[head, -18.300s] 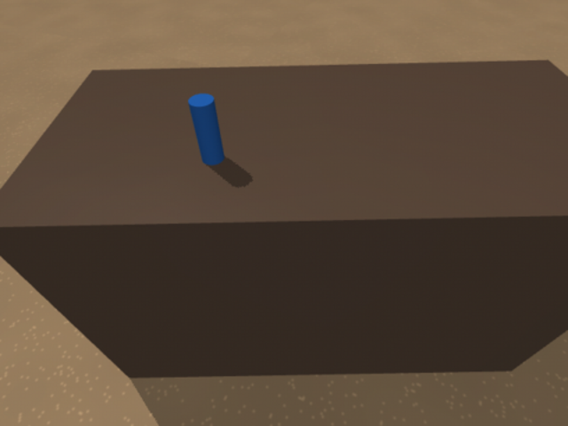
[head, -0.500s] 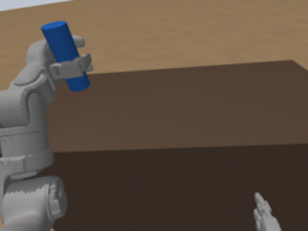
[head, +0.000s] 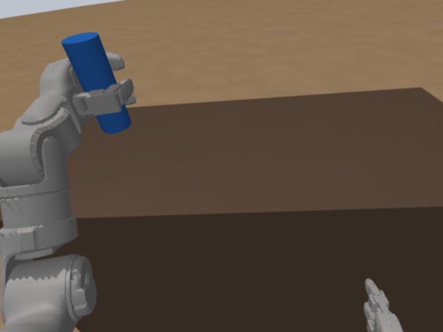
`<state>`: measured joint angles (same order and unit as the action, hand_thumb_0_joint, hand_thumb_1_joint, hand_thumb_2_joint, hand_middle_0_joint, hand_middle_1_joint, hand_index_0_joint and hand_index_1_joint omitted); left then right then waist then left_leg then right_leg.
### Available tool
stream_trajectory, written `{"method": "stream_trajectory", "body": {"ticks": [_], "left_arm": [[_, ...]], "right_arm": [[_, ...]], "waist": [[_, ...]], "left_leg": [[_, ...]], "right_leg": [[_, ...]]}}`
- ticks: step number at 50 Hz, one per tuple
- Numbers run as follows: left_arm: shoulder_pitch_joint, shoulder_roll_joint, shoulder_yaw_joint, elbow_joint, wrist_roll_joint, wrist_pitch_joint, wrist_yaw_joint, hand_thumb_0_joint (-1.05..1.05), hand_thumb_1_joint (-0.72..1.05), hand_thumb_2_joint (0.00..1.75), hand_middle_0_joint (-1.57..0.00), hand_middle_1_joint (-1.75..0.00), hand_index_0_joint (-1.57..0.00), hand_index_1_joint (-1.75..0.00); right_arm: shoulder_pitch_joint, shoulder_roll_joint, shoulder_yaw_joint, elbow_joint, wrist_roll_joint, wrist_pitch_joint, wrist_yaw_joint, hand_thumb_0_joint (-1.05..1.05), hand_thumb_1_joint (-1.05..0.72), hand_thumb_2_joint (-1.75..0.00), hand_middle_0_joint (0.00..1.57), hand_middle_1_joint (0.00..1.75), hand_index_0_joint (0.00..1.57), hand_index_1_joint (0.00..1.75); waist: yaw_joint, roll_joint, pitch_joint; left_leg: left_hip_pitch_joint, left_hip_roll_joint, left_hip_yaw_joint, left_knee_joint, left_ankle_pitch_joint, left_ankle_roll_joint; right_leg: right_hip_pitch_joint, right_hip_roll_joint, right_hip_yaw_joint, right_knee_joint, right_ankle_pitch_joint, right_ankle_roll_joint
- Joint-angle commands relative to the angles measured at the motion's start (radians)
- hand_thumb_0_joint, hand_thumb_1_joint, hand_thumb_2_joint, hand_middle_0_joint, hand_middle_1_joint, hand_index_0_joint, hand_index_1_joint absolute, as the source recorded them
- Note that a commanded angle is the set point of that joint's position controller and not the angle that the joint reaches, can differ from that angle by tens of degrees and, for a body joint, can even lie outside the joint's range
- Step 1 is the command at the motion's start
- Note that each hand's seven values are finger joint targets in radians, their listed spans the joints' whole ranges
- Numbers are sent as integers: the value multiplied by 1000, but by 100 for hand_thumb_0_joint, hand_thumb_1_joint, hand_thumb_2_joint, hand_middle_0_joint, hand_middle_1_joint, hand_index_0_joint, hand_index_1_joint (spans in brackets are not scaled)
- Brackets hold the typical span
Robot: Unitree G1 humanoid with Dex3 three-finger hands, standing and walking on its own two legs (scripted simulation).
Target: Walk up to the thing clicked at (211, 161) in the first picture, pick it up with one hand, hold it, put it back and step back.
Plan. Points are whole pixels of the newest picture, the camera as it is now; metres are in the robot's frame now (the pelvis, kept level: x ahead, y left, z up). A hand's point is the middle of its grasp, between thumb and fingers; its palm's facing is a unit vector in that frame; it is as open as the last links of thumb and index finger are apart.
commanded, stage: crouch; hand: left
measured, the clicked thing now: (100, 86) +0.36 +0.18 +0.35
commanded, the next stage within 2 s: lower in 1.80 s
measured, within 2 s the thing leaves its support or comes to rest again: neither
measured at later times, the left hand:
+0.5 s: hand (131, 121) +0.44 +0.19 +0.25, palm faces +0.22 -0.98 +0.02, open 6.1 cm
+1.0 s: hand (134, 128) +0.48 +0.20 +0.21, palm faces +0.21 -0.98 +0.00, open 6.1 cm
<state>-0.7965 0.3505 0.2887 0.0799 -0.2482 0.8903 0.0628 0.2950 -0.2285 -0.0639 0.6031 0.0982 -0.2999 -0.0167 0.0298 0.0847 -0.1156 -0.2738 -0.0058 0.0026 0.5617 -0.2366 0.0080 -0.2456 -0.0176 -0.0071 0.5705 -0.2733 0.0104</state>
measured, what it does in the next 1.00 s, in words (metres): stands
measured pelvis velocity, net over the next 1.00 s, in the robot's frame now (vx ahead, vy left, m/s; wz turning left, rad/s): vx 0.02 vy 0.00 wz -0.02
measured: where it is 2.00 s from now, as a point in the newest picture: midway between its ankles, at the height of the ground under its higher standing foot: outside the picture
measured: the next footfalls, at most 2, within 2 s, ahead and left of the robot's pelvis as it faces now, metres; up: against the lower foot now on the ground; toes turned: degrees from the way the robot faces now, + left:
none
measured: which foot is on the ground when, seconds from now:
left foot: down 0.00-1.00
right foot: down 0.00-1.00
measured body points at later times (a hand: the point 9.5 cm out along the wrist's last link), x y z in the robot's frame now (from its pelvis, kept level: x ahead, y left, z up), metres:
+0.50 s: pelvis -0.01 -0.01 +0.00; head -0.02 -0.02 +0.45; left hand +0.42 +0.24 +0.25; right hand +0.14 -0.27 -0.06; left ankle +0.04 +0.11 -0.73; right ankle +0.02 -0.13 -0.73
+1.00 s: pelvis +0.02 +0.00 +0.00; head +0.03 -0.01 +0.45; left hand +0.46 +0.25 +0.21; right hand +0.17 -0.25 -0.06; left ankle +0.04 +0.11 -0.73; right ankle +0.02 -0.13 -0.73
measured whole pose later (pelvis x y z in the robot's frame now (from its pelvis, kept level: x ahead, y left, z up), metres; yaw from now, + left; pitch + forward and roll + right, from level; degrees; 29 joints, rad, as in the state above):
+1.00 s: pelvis +0.02 +0.00 +0.00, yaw -1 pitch +4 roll -1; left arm -0.83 0.42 0.32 0.79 -0.14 0.17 -0.01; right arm 0.29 -0.22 -0.03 0.58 0.03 -0.31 -0.05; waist -0.05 0.04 -0.08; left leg -0.38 0.02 0.01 0.58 -0.27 0.00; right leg -0.34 0.01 0.00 0.54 -0.27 0.01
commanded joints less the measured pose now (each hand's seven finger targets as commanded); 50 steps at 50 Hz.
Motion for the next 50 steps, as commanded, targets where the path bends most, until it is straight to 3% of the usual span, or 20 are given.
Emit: {"method": "stream_trajectory", "body": {"ticks": [1,7,10,12,15,16,21,23,24,30,31,33,34,38,39,44,45,46,48,50], "left_arm": [[-548,216,58,-170,-4,-96,2,0,49,137,-145,-148,-145,-150],[-554,195,29,-6,17,-155,24,0,49,137,-144,-148,-144,-150],[-585,228,34,62,31,-222,15,0,53,136,-144,-147,-144,-148],[-593,216,19,102,37,-274,4,0,56,136,-142,-145,-142,-147],[-652,285,58,134,43,-358,-8,0,54,134,-142,-145,-143,-146],[-678,287,44,130,54,-385,-7,0,56,135,-142,-144,-142,-146],[-667,337,82,207,67,-508,-17,0,56,135,-144,-147,-144,-148],[-690,321,54,232,81,-550,-24,0,54,137,-143,-148,-143,-149],[-688,353,77,251,84,-569,-23,0,52,135,-144,-147,-144,-148],[-665,336,59,364,92,-673,-54,0,51,138,-145,-151,-146,-152],[-647,349,68,383,95,-687,-59,0,51,138,-145,-151,-146,-152],[-651,327,49,403,101,-711,-66,0,54,139,-145,-151,-146,-152],[-648,334,56,396,98,-723,-68,0,52,138,-144,-150,-145,-151],[-630,349,67,413,97,-760,-80,0,52,138,-143,-150,-145,-150],[-654,338,57,379,96,-772,-83,0,52,138,-144,-150,-145,-150],[-624,326,57,439,97,-802,-82,0,54,140,-144,-151,-145,-151],[-608,354,77,442,99,-807,-79,0,53,139,-143,-150,-144,-150],[-641,328,54,385,98,-817,-78,0,54,139,-143,-149,-144,-150],[-595,347,82,465,95,-815,-73,0,52,140,-144,-151,-145,-151],[-607,318,57,445,97,-825,-76,0,52,141,-143,-150,-144,-151]], "right_arm": [[-179,-115,-51,-174,-4,-71,-13,0,57,-5,5,5,5,5],[-152,-105,-29,-143,-15,-82,-25,0,57,-5,5,5,5,5],[-141,-116,-34,-152,-20,-96,-38,0,58,-5,5,5,5,5],[-134,-98,-14,-139,-26,-100,-42,0,58,-5,5,5,5,5],[-149,-125,-37,-154,-34,-115,-54,0,58,-5,5,5,5,5],[-154,-120,-31,-153,-36,-118,-53,0,58,-5,5,5,5,5],[-171,-119,-30,-169,-42,-126,-61,0,56,-5,5,5,5,5],[-174,-109,-23,-163,-45,-127,-60,0,56,-5,5,5,5,5],[-169,-123,-30,-172,-47,-125,-63,0,56,-5,5,5,5,5],[-138,-117,-20,-167,-53,-124,-64,0,56,-5,5,5,5,5],[-117,-144,-44,-161,-56,-123,-66,0,56,-5,5,5,5,5],[-104,-118,-10,-175,-57,-120,-58,0,56,-5,5,5,5,5],[-109,-123,-23,-169,-55,-119,-58,0,56,-5,5,5,5,5],[-82,-141,-36,-177,-59,-109,-57,0,56,-5,5,5,5,5],[-84,-120,-21,-186,-60,-104,-54,0,57,-5,5,5,5,5],[-94,-107,-2,-186,-61,-86,-47,0,56,-5,5,5,5,5],[-70,-126,-19,-171,-63,-81,-50,0,56,-5,5,5,5,5],[-102,-102,0,-195,-59,-80,-45,0,56,-5,5,5,5,5],[-79,-139,-31,-175,-63,-69,-50,0,55,-5,5,5,5,5],[-79,-113,-7,-173,-63,-62,-45,0,56,-5,5,5,5,5]], "waist": [[-12,-73,-160],[-28,-131,-92],[-42,-110,-121],[-50,-105,-120],[-49,-90,-196],[-51,-45,-211],[-44,-58,-256],[-55,-37,-270],[-55,-27,-287],[-81,-49,-303],[-84,-51,-293],[-91,-25,-297],[-79,-14,-284],[-90,-13,-301],[-91,14,-338],[-91,-10,-307],[-89,-20,-292],[-77,15,-321],[-93,-28,-292],[-100,-9,-320]], "left_leg": [[108,-11,12,-102,16,7],[82,-4,2,-109,-27,8],[97,-5,4,-106,-36,8],[83,-10,10,-98,-44,11],[103,-7,5,-81,-16,12],[110,-6,5,-81,-15,7],[85,-3,3,-64,11,8],[86,0,2,-63,21,6],[94,0,5,-56,34,5],[86,2,9,-44,89,12],[91,6,9,-42,107,11],[109,8,9,-43,124,9],[105,11,5,-47,135,6],[122,13,7,-37,185,7],[140,11,10,-31,214,7],[126,15,7,-34,232,10],[122,18,4,-36,230,9],[136,16,5,-39,243,5],[124,18,3,-39,229,8],[155,20,2,-35,255,9]], "right_leg": [[-49,22,-35,-123,45,-12],[-83,25,-38,-129,24,-6],[-100,23,-36,-129,18,-7],[-105,17,-25,-133,7,-7],[-91,17,-22,-122,31,-8],[-106,18,-22,-116,31,-13],[-69,18,-16,-110,46,-7],[-70,21,-16,-103,62,-10],[-72,22,-15,-101,72,-10],[-56,25,-12,-97,134,-7],[-66,29,-14,-90,155,-8],[-81,33,-17,-92,172,-12],[-79,35,-22,-87,176,-17],[-69,37,-20,-84,226,-16],[-60,34,-17,-87,250,-15],[-51,36,-21,-89,263,-15],[-53,39,-23,-87,259,-17],[-40,38,-24,-86,267,-21],[-48,40,-26,-91,258,-17],[-61,41,-25,-94,275,-17]]}}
